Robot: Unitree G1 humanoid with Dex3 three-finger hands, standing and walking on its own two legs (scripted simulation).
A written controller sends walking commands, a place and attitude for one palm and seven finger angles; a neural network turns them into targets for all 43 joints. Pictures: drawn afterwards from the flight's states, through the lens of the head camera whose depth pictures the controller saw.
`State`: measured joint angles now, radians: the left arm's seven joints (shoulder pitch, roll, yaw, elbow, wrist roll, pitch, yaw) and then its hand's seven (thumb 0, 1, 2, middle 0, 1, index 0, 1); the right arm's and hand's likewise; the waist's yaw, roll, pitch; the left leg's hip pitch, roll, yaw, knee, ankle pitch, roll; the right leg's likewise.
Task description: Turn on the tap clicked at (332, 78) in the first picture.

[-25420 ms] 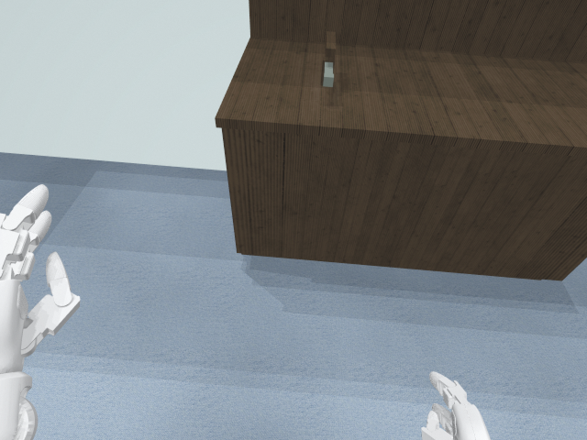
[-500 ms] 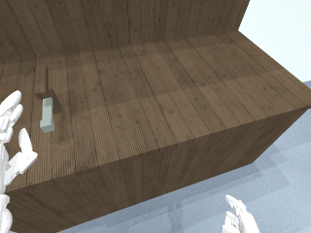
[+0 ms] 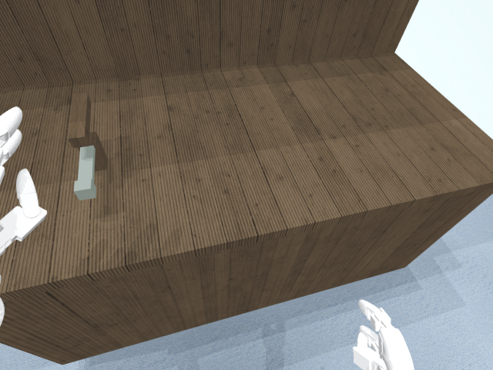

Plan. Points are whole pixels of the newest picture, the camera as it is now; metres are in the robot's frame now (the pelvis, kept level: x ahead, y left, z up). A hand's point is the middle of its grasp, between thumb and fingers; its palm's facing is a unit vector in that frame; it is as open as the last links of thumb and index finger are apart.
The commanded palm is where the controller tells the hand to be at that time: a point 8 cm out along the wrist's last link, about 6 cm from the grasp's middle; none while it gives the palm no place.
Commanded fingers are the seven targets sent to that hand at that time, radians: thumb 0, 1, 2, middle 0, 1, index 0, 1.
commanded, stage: look again from close up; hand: left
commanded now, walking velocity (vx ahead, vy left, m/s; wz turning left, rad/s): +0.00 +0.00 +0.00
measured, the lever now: (85, 189) +0.37 +0.35 +0.02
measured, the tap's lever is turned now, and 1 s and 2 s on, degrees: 0 0 0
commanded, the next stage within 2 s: come to a stop and stand still in 0.16 s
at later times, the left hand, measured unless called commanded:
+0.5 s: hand out of the picture +0.13 +0.29 +0.17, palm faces +0.46 -0.85 -0.26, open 7.4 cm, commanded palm +0.07 +0.31 +0.18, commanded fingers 0.00 0.90 0.90 -0.20 -0.30 -0.20 -0.30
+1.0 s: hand out of the picture +0.05 +0.27 +0.19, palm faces +0.34 -0.89 -0.31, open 7.4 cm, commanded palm -0.01 +0.32 +0.18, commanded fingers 0.00 0.90 0.90 -0.20 -0.30 -0.20 -0.30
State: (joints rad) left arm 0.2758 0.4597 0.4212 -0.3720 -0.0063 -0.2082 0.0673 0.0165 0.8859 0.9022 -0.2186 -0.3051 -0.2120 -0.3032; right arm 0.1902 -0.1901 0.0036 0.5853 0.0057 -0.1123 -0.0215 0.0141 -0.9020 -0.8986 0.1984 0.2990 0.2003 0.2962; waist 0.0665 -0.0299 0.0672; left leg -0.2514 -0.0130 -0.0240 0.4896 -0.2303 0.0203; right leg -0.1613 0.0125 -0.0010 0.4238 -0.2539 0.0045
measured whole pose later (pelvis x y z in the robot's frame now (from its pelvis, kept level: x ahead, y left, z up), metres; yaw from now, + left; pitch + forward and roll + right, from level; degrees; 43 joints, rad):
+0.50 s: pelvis -0.09 +0.03 +0.00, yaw +1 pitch -5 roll -3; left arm 0.29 0.32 0.35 -0.39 -0.01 -0.22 0.11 0.02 0.89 0.90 -0.21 -0.30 -0.20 -0.30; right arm 0.25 -0.21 0.01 0.60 0.01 -0.15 -0.03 0.02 -0.90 -0.90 0.20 0.30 0.20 0.30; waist 0.04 -0.01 0.06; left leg -0.30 -0.02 -0.01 0.52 -0.21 0.06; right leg -0.21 0.01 0.02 0.47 -0.30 -0.01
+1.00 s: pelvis -0.17 +0.05 +0.00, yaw -1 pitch -4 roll -4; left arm 0.37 0.37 0.37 -0.56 -0.03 -0.21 0.08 0.02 0.89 0.90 -0.21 -0.30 -0.20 -0.30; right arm 0.29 -0.12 0.03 0.61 -0.01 -0.14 0.04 0.02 -0.90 -0.90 0.20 0.30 0.21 0.30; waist -0.01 -0.03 0.05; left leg -0.35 0.01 -0.04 0.55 -0.21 0.04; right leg -0.46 0.09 -0.06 1.00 -0.38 -0.04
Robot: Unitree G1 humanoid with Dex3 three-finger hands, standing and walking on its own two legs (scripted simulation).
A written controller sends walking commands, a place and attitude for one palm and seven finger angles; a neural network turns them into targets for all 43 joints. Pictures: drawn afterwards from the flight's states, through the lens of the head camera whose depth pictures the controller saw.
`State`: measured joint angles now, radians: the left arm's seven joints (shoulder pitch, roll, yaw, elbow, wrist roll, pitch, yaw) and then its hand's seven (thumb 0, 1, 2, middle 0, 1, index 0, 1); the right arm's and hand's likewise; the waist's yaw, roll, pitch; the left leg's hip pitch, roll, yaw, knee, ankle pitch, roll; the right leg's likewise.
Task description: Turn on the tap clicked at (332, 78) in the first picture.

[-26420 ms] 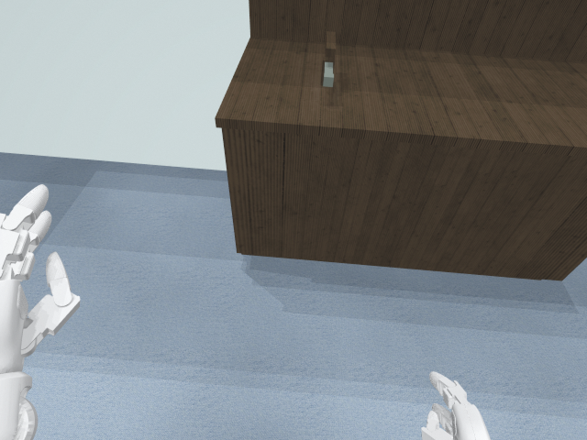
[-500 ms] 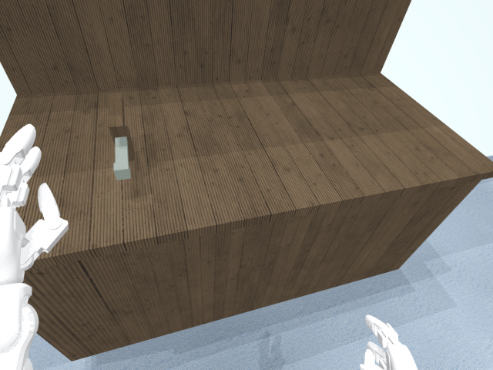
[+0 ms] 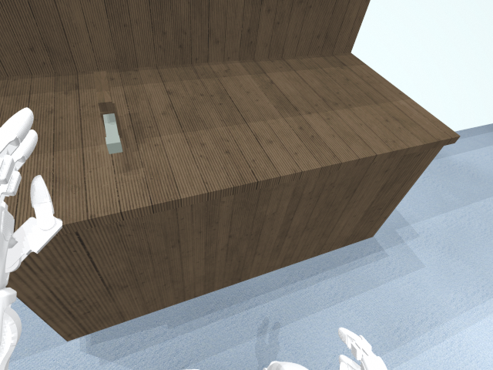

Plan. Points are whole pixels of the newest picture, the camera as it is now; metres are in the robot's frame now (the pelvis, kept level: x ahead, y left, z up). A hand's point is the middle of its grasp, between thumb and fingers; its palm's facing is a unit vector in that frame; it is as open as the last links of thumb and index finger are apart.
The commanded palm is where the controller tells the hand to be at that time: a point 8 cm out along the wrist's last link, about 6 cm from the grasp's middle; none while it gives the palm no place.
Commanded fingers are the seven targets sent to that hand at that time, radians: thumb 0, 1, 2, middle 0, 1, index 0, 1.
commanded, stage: come to a stop and stand still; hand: left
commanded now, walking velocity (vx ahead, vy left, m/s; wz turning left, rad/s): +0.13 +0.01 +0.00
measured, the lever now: (114, 144) +0.54 +0.32 +0.02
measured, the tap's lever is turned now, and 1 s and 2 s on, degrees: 0 0 0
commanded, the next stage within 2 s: look again from close up in 0.62 s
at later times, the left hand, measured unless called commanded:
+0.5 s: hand (32, 240) +0.20 +0.25 +0.20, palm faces +0.37 -0.82 -0.44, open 7.4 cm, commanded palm +0.13 +0.29 +0.18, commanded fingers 0.00 0.90 0.90 -0.20 -0.30 -0.20 -0.30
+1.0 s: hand out of the picture +0.20 +0.29 +0.19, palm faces +0.30 -0.88 -0.37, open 7.4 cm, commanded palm +0.14 +0.34 +0.18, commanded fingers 0.00 0.90 0.90 -0.20 -0.30 -0.20 -0.30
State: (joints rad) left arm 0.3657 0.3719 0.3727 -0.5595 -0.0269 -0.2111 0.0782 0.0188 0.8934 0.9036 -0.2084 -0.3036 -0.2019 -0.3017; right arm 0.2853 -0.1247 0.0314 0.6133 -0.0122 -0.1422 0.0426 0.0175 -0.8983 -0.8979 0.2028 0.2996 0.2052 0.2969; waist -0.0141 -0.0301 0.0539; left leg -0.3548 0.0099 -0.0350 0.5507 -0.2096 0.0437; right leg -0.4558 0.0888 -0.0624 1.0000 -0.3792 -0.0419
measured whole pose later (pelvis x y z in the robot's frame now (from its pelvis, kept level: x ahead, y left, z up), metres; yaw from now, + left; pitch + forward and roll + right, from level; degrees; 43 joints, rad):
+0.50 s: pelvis -0.03 +0.01 -0.01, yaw -1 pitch -4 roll +1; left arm 0.38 0.45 0.41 -0.54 -0.02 -0.21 0.11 0.02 0.89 0.90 -0.22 -0.30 -0.21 -0.30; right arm 0.21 -0.17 -0.01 0.57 -0.01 -0.19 -0.02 0.02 -0.90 -0.90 0.20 0.30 0.20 0.30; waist -0.01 -0.05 0.10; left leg -0.26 0.01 0.01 0.55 -0.21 -0.01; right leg -0.29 0.02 -0.04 0.68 -0.44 -0.03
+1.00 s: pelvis -0.03 +0.07 +0.00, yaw -1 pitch -2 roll -1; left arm 0.40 0.38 0.34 -0.51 -0.03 -0.31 0.08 0.02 0.89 0.90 -0.21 -0.30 -0.20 -0.30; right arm 0.20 -0.20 0.00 0.58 0.00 -0.22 0.01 0.02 -0.90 -0.90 0.20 0.30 0.20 0.30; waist 0.00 -0.05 0.08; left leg -0.24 -0.03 0.05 0.49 -0.22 0.05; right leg -0.25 -0.03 -0.01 0.46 -0.18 0.02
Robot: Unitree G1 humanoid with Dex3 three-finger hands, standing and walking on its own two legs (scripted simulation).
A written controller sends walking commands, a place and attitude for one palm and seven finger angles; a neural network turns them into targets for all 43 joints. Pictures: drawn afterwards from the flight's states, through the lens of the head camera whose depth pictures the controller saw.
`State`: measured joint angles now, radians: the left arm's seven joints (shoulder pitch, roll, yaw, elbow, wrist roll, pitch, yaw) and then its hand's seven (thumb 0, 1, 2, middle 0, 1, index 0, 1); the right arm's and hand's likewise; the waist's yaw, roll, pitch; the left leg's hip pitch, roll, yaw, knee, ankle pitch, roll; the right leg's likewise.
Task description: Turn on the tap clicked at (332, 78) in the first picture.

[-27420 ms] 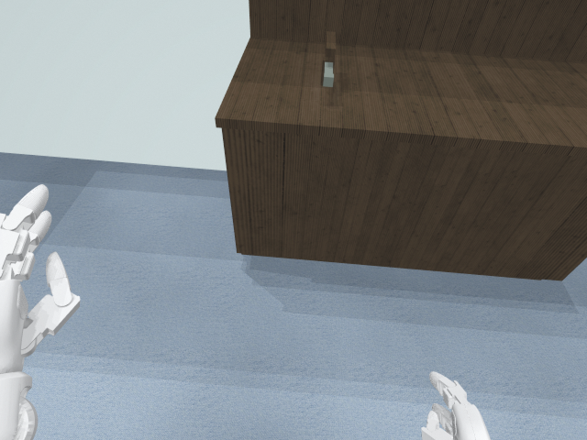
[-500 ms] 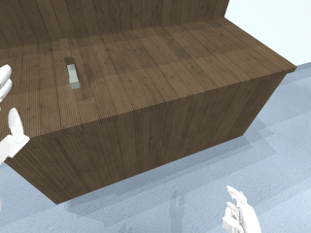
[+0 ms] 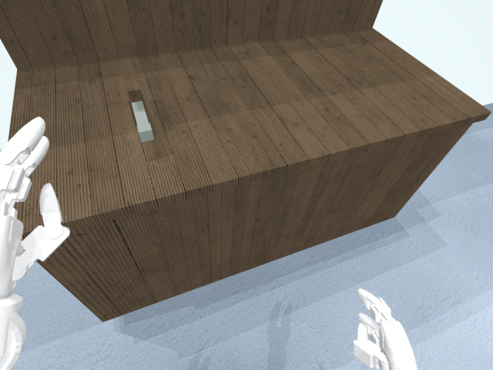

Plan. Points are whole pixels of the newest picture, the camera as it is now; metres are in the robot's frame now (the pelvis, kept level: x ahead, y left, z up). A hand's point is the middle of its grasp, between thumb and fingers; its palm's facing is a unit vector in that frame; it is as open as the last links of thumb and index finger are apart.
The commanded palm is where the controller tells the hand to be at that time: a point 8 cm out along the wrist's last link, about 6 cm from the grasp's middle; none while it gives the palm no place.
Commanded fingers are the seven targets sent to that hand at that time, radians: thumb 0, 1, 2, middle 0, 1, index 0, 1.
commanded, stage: shuffle to correct the standing spot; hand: left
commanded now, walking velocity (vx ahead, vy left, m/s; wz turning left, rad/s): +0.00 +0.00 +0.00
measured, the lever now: (145, 132) +0.56 +0.26 +0.02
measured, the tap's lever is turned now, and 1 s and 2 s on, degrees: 0 0 0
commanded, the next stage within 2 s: come to a stop and stand still in 1.48 s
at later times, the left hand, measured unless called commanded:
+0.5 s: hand (62, 190) +0.27 +0.25 +0.18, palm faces +0.43 -0.82 -0.38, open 7.4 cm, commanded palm +0.21 +0.27 +0.18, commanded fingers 0.00 0.90 0.90 -0.20 -0.30 -0.20 -0.30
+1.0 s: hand (110, 136) +0.38 +0.23 +0.18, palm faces +0.44 -0.82 -0.38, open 7.4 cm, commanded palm +0.31 +0.26 +0.18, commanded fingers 0.00 0.90 0.90 -0.20 -0.30 -0.20 -0.30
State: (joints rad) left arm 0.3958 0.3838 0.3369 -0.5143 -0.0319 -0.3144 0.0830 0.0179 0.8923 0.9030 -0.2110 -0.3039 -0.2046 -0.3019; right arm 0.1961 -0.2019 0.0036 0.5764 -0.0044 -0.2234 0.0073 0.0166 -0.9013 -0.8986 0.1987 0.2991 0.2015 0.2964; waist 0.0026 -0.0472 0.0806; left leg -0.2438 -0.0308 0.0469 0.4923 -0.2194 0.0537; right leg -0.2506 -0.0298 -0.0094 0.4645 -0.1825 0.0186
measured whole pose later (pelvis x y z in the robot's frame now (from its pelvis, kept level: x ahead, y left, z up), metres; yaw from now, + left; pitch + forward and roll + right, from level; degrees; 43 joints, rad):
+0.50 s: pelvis +0.06 -0.01 -0.01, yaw +1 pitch +0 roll -1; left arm 0.39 0.41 0.41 -0.47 -0.06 -0.22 0.10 0.02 0.89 0.90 -0.21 -0.30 -0.21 -0.30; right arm 0.20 -0.18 0.04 0.56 0.00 -0.10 -0.01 0.02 -0.90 -0.90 0.20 0.30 0.21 0.30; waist 0.00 -0.01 0.00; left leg -0.24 -0.01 0.02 0.62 -0.37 0.04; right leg -0.22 0.07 -0.04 0.56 -0.33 -0.06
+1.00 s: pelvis +0.14 -0.02 -0.03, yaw -1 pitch -5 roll +1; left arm 0.32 0.42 0.46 -0.49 -0.08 -0.21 0.12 0.01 0.89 0.90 -0.21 -0.30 -0.20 -0.30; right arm 0.12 -0.17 0.00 0.57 -0.01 -0.07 -0.02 0.02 -0.90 -0.90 0.20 0.30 0.20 0.30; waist 0.01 -0.04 0.16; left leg -0.39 0.02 0.12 0.69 -0.22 0.06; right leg -0.33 0.07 0.04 1.22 -0.50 -0.02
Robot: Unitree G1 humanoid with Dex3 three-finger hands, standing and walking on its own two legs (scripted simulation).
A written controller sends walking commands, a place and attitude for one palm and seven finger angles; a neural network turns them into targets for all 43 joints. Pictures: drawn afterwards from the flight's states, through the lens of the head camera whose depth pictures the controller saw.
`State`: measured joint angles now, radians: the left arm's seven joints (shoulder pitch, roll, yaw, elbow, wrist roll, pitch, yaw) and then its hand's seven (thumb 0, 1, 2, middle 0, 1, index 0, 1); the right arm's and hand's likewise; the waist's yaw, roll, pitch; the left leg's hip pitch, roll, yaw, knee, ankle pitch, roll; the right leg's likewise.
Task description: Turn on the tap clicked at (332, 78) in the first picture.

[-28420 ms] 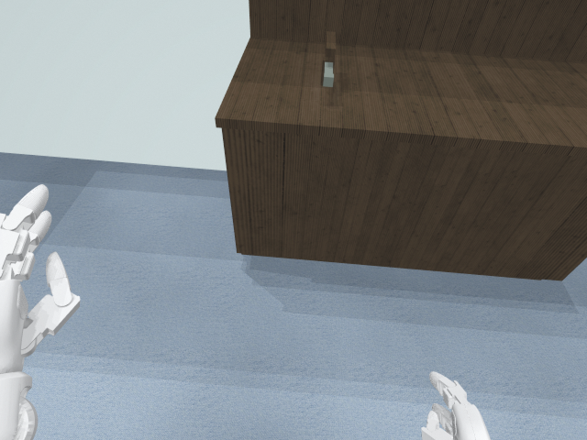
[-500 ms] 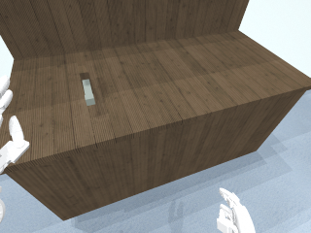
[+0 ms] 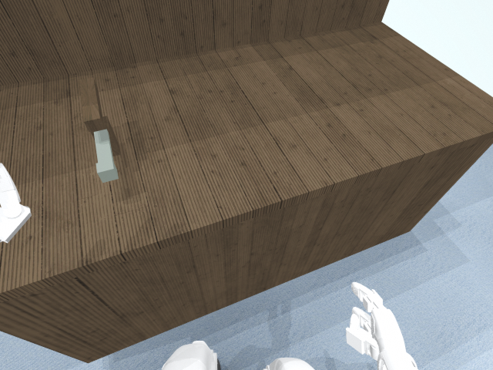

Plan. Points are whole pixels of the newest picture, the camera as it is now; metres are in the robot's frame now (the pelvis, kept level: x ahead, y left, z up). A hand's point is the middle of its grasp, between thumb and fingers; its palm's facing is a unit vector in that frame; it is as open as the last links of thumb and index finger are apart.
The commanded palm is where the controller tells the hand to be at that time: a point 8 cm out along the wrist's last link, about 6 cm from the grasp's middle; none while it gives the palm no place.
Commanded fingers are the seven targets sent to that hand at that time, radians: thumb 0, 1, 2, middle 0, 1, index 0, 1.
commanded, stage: shuffle to correct the standing spot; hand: left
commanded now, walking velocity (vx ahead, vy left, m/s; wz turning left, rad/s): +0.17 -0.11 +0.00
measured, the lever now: (107, 171) +0.41 +0.29 +0.05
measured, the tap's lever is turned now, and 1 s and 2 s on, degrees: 0 0 0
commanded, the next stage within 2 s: come to a stop and stand still in 0.48 s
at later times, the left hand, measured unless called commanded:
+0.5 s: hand (92, 180) +0.29 +0.21 +0.19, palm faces +0.47 -0.84 -0.27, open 7.4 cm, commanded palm +0.21 +0.24 +0.21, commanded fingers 0.00 0.90 0.90 -0.20 -0.30 -0.20 -0.30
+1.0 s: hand (144, 174) +0.30 +0.15 +0.19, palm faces +0.45 -0.82 -0.37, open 7.4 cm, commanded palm +0.24 +0.20 +0.21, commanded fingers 0.00 0.90 0.90 -0.20 -0.30 -0.20 -0.30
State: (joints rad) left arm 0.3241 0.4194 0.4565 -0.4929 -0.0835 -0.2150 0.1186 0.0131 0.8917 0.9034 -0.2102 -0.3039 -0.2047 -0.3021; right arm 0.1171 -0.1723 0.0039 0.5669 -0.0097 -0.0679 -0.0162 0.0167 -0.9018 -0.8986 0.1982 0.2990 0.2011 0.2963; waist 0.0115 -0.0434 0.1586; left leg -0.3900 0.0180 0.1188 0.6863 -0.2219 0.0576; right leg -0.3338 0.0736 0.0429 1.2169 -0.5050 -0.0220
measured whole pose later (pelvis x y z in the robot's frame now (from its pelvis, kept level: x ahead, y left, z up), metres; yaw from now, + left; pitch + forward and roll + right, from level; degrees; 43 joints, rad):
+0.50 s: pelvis +0.07 -0.04 +0.01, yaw +3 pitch -3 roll +0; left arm 0.32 0.33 0.35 -0.49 -0.04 -0.17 0.15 0.02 0.89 0.90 -0.21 -0.30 -0.20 -0.30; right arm 0.19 -0.21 -0.01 0.60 0.00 -0.10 -0.04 0.02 -0.90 -0.90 0.20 0.30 0.20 0.30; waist -0.01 -0.05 0.07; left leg -0.32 0.03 0.08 0.69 -0.30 0.04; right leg -0.35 -0.01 -0.03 0.86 -0.44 -0.02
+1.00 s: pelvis +0.10 -0.09 +0.03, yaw +4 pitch -2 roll +2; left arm 0.47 0.32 0.34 -0.53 -0.04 -0.16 0.16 0.02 0.89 0.90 -0.21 -0.30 -0.21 -0.30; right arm 0.16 -0.23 0.00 0.60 0.00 -0.10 -0.05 0.02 -0.90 -0.90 0.20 0.30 0.20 0.30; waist -0.01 -0.04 0.10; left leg -0.28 0.00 0.05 0.63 -0.36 0.00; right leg -0.29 -0.04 -0.09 0.49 -0.16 -0.04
